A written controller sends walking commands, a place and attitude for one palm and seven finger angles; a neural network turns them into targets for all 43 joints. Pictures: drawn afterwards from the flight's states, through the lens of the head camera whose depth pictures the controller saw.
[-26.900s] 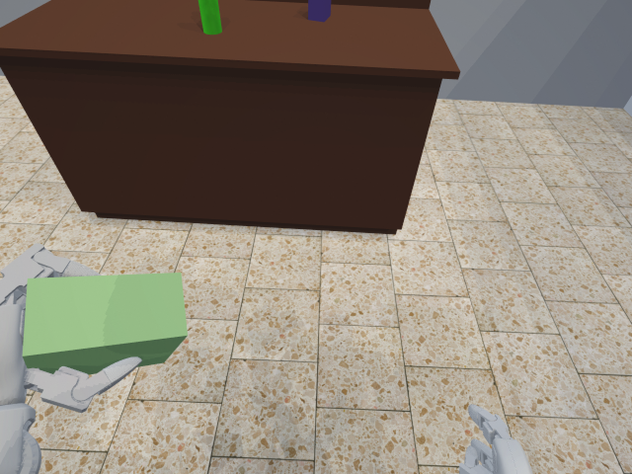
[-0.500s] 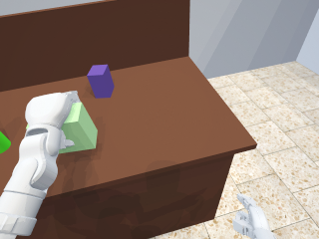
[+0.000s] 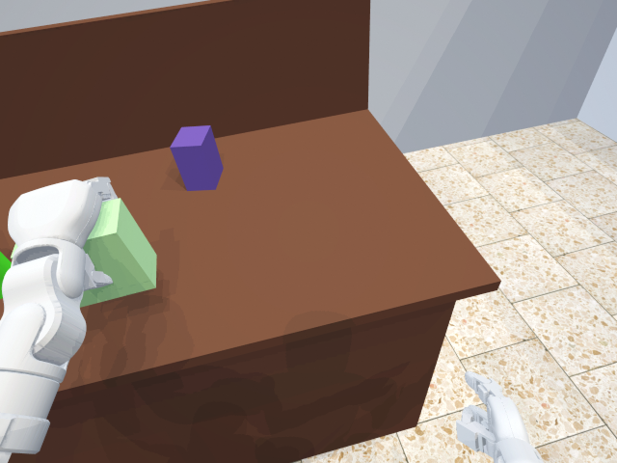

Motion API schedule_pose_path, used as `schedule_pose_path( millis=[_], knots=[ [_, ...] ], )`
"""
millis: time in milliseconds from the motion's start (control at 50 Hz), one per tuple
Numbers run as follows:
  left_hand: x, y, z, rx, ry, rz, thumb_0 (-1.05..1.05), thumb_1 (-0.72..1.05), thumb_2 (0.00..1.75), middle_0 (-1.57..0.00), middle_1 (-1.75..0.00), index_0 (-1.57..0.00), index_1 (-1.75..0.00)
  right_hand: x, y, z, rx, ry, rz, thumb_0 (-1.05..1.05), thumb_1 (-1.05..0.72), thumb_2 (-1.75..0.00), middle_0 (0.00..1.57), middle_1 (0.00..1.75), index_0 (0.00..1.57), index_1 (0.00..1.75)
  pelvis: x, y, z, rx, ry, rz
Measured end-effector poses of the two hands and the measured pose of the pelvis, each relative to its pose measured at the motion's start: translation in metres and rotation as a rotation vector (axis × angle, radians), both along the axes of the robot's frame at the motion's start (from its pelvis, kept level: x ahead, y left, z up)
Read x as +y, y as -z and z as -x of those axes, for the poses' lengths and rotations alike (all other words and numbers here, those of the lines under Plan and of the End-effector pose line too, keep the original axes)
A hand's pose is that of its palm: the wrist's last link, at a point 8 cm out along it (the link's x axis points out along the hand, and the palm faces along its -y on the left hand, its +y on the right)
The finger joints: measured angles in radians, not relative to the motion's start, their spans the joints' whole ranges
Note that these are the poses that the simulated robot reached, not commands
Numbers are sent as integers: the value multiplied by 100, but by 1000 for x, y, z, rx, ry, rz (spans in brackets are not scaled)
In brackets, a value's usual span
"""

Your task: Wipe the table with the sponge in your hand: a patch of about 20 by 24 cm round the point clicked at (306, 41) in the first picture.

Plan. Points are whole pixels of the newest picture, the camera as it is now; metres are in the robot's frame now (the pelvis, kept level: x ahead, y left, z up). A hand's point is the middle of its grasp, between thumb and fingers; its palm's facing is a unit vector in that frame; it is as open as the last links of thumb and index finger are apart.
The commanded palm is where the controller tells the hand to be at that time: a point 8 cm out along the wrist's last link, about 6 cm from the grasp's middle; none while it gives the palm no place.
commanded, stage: move the sponge above the wiping area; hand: left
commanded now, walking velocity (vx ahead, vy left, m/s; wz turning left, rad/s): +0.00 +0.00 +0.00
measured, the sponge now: (101, 264) +0.29 +0.34 +0.12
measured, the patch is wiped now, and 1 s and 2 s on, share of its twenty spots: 0.05 0.05 0.05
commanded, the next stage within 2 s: lower the sponge onto the table in 0.82 s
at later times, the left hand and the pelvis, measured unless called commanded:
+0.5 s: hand (79, 241) +0.29 +0.33 +0.18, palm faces +0.16 -0.03 -0.99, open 10.2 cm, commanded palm +0.25 +0.30 +0.22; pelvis +0.00 +0.01 +0.00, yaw +0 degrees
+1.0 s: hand (106, 264) +0.28 +0.31 +0.15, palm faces +0.03 -0.07 -1.00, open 10.2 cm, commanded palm +0.25 +0.29 +0.22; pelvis +0.00 +0.01 +0.00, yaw +0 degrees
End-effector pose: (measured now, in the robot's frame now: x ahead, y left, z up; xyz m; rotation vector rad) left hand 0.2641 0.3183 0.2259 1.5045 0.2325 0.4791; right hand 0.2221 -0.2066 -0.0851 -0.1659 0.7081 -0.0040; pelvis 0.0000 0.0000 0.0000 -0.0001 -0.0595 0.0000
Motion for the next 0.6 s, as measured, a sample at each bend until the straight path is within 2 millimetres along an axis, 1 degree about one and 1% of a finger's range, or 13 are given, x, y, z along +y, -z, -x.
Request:
schedule_pose_path(
  millis=[40, 80, 140, 200, 220, 260, 320, 380, 420, 460, 480, 520, 600],
  knots=[
    [5, 2, -2, 39, -51, 20, -1, -51, 101, -72, -132, -75, -132, 1, 1, 0, -1, 5, -16, 1, -90, -90, 20, 30, 20, 30, 2, 0, 1, 9, -1, -1],
    [1, 12, -3, 106, -50, 39, -1, -51, 101, -72, -132, -75, -132, 3, 2, -1, -9, 9, -28, 1, -90, -90, 20, 30, 20, 30, 5, 0, 1, 16, -4, 0],
    [-18, 37, -2, 219, 33, 66, -1, -51, 101, -72, -132, -74, -132, 4, 2, 0, -18, 13, -32, 1, -90, -89, 20, 30, 20, 30, 8, 1, 1, 17, -4, 0],
    [-41, 56, 0, 266, 175, 89, -1, -51, 101, -72, -132, -75, -132, 6, 0, 2, -24, 12, -14, 1, -90, -89, 20, 30, 20, 30, 10, 1, 0, 8, 0, -2],
    [-46, 58, 1, 259, 219, 83, -1, -51, 101, -72, -132, -75, -132, 7, -1, 3, -25, 10, -5, 1, -90, -89, 20, 30, 20, 30, 9, 1, 0, 3, 3, -2],
    [-52, 54, 3, 208, 278, 52, -1, -51, 101, -72, -132, -75, -132, 8, -2, 6, -22, 5, 12, 1, -90, -90, 20, 30, 20, 30, 9, 1, -1, -5, 7, -2],
    [-44, 35, 2, 82, 264, 9, -1, -51, 101, -72, -132, -75, -132, 9, -2, 9, -3, -3, 18, 1, -90, -90, 20, 30, 20, 30, 8, 0, 0, -12, 12, 0],
    [-23, 11, 0, -26, 153, -10, -1, -51, 101, -72, -132, -75, -132, 10, 1, 10, 18, -9, 8, 1, -90, -90, 20, 30, 20, 30, 8, -1, 1, -10, 12, 1],
    [-8, -3, 0, -60, 64, -6, -1, -51, 101, -72, -132, -75, -132, 11, 3, 10, 26, -7, -4, 1, -90, -90, 20, 30, 20, 30, 9, -1, 1, -3, 11, 1],
    [3, -8, 2, -51, -12, 12, -1, -51, 101, -72, -132, -75, -132, 11, 3, 8, 23, -2, -20, 1, -90, -89, 20, 30, 20, 30, 10, -1, 2, 4, 8, 0],
    [5, -7, 4, -32, -35, 26, -1, -51, 101, -72, -132, -74, -133, 11, 3, 6, 18, 1, -27, 1, -90, -89, 20, 30, 20, 30, 11, -1, 2, 7, 6, 1],
    [4, 3, 7, 31, -50, 53, -1, -51, 101, -71, -132, -74, -133, 11, 2, 3, 4, 5, -38, 1, -90, -89, 20, 30, 20, 30, 13, -1, 2, 11, 2, 2],
    [-19, 43, 9, 203, 33, 98, -1, -51, 101, -71, -133, -74, -133, 13, -1, -2, -27, -2, -34, 1, -90, -90, 20, 30, 20, 30, 15, 0, 3, 9, -11, 2]
  ],
)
